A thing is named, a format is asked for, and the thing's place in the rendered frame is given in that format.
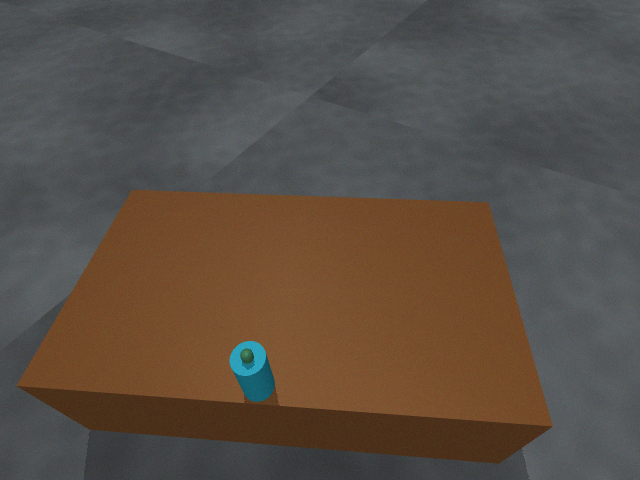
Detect bottle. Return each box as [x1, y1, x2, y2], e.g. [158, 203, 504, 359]
[229, 341, 275, 402]

